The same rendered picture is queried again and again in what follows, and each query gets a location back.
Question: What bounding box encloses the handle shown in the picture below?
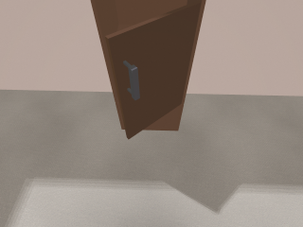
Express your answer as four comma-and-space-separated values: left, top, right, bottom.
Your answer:
123, 61, 140, 100

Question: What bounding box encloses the cupboard door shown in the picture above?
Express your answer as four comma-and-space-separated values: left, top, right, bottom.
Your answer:
105, 1, 202, 139

